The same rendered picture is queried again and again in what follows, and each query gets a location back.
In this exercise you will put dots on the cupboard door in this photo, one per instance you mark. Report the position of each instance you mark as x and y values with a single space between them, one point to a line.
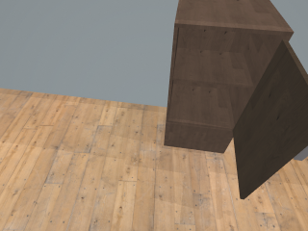
273 127

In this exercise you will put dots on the handle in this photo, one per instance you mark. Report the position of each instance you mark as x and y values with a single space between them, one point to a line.
302 155

